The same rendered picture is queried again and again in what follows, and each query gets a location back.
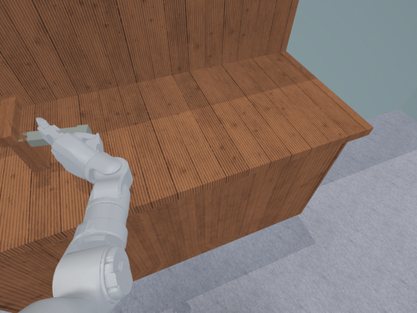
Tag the counter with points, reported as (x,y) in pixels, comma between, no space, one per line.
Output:
(225,133)

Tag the robot left upper arm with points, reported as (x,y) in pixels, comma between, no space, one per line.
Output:
(93,280)

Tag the left robot forearm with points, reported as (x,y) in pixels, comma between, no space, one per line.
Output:
(107,209)

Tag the tap lever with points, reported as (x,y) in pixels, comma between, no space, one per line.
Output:
(34,138)

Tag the left robot hand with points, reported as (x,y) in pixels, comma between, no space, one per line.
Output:
(73,151)

